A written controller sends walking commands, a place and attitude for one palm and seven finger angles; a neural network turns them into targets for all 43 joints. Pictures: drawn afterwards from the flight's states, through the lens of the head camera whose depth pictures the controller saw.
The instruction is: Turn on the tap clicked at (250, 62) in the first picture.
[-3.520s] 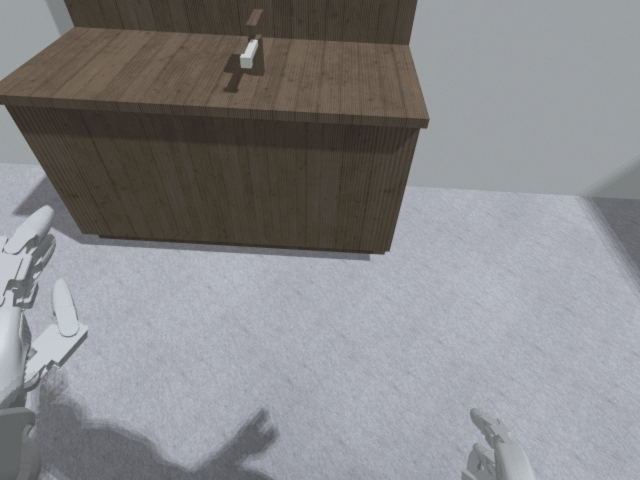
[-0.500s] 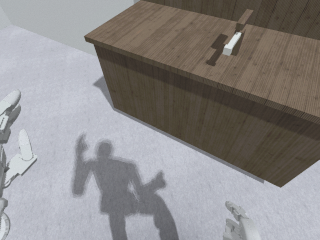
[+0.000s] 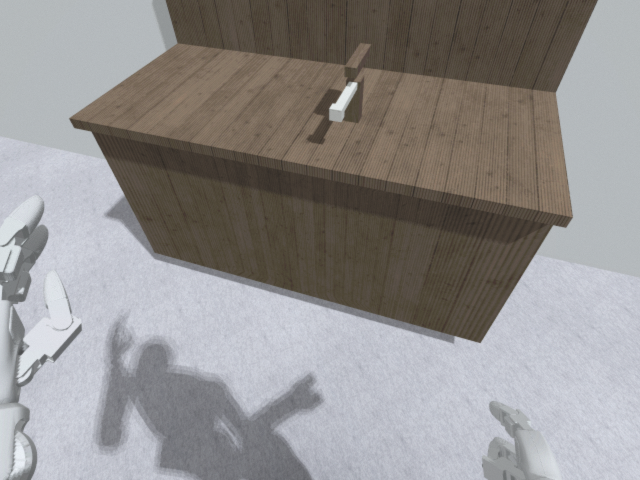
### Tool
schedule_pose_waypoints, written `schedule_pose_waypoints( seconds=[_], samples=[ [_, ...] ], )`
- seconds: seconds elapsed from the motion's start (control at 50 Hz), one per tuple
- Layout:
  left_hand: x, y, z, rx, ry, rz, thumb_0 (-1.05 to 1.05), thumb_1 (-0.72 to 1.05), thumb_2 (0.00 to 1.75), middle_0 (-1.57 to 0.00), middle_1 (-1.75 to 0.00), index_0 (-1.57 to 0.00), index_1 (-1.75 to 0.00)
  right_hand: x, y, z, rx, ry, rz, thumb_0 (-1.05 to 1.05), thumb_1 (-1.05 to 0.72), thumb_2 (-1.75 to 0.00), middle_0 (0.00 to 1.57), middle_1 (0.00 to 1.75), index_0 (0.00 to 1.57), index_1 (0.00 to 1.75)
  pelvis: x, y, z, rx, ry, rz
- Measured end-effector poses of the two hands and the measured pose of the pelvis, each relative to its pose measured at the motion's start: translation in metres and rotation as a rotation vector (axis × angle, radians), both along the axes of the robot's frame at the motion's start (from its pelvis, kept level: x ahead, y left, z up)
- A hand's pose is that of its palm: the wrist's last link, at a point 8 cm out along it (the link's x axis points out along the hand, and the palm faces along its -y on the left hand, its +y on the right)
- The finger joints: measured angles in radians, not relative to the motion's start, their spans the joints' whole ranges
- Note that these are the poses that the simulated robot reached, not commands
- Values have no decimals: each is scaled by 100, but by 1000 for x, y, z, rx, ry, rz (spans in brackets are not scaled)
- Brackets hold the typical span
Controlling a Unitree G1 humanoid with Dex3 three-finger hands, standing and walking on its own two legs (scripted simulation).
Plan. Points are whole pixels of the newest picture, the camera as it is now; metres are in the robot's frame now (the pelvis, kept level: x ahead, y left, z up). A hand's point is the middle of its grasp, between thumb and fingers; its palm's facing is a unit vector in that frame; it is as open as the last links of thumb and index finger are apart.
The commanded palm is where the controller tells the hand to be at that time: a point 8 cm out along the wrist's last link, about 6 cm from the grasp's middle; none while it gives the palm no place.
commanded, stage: turn to face it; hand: left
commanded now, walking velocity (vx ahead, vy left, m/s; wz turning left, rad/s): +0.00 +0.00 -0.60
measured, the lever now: (336, 112) +0.83 +0.05 +0.03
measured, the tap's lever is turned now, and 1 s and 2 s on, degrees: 0 0 0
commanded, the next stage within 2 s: take the last steps up to it in 0.86 s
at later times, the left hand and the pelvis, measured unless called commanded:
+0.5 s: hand (260, 315) +0.23 +0.08 +0.17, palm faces +0.05 -0.86 -0.51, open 7.4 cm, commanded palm +0.18 +0.16 +0.18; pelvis -0.06 -0.06 -0.01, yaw -18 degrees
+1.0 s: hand (336, 345) +0.21 +0.01 +0.16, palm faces -0.07 -0.90 -0.44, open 7.4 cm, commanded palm +0.18 +0.08 +0.18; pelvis -0.10 -0.08 -0.02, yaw -30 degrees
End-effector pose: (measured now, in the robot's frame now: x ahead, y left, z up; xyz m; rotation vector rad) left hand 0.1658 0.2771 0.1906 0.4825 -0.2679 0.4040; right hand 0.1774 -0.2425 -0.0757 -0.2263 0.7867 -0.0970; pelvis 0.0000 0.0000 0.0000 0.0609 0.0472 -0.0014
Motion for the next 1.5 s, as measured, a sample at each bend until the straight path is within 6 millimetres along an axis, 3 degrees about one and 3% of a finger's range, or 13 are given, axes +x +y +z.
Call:
schedule_pose_waypoints(
  seconds=[0.14, 0.26, 0.38, 0.5, 0.64, 0.78, 0.86, 0.96, 1.08, 1.22, 1.34, 1.42, 1.5],
  samples=[
    [6, -14, -1, 42, -30, -114, 1, 89, 90, -21, -30, -21, -31, -34, 4, 4, 31, -50, -47, 1, -91, -90, 20, 30, 20, 30, -24, -6, -6, -18, -26, -74],
    [19, -47, -6, 55, 42, -155, 1, 89, 90, -20, -30, -21, -31, -77, -2, -19, 122, -10, -122, 1, -91, -90, 20, 30, 20, 30, -28, -22, -6, -62, -39, -175],
    [45, -108, -13, 88, 18, -283, 2, 89, 90, -20, -30, -21, -31, -123, -41, -50, 130, 75, -195, 1, -91, -90, 21, 30, 20, 30, -45, -51, -19, -79, -52, -230],
    [46, -148, -1, 128, 32, -441, 1, 88, 90, -21, -30, -21, -31, -167, -90, -35, 52, 112, -355, 1, -91, -90, 20, 30, 20, 30, -56, -60, -11, -45, -30, -321],
    [43, -151, 7, 142, -6, -493, 1, 88, 90, -21, -30, -22, -31, -200, -115, -11, -35, 76, -457, 1, -91, -90, 20, 30, 20, 30, -61, -59, -7, -40, -13, -386],
    [42, -145, -10, 43, -2, -464, 1, 88, 90, -21, -30, -21, -31, -209, -102, 0, -41, -4, -491, 1, -91, -90, 20, 30, 20, 30, -67, -56, -7, -55, -36, -446],
    [38, -164, -13, 8, 10, -481, 1, 89, 90, -21, -30, -21, -31, -209, -88, -5, 26, -56, -481, 1, -91, -90, 20, 30, 20, 30, -73, -62, -5, -82, -42, -485],
    [34, -202, -12, 54, -18, -548, 2, 89, 90, -20, -30, -21, -31, -220, -84, -25, 109, -90, -469, 1, -91, -90, 20, 30, 20, 30, -92, -77, -16, -101, -52, -518],
    [23, -230, -7, 66, 20, -623, 1, 88, 90, -21, -30, -21, -31, -262, -99, -29, 105, -4, -550, 1, -91, -90, 21, 30, 20, 30, -108, -83, -7, -58, -33, -542],
    [13, -217, 1, 106, 19, -614, 1, 88, 90, -21, -30, -22, -31, -310, -121, -16, -5, 90, -626, 1, -91, -90, 20, 30, 20, 30, -110, -84, 2, -31, -12, -525],
    [17, -194, -7, 43, -31, -554, 1, 88, 90, -21, -30, -22, -31, -312, -128, -11, -87, 78, -633, 1, -91, -90, 20, 30, 20, 30, -101, -76, -5, -49, -34, -507],
    [26, -189, -14, 35, -20, -516, 1, 88, 90, -21, -30, -21, -31, -293, -121, -15, -56, 25, -625, 1, -91, -90, 20, 30, 20, 30, -92, -78, -6, -58, -41, -489],
    [30, -196, -13, 54, -24, -502, 1, 89, 90, -21, -30, -21, -31, -263, -112, -29, 13, -14, -570, 1, -91, -90, 20, 30, 20, 30, -84, -87, -12, -66, -43, -476]
  ],
)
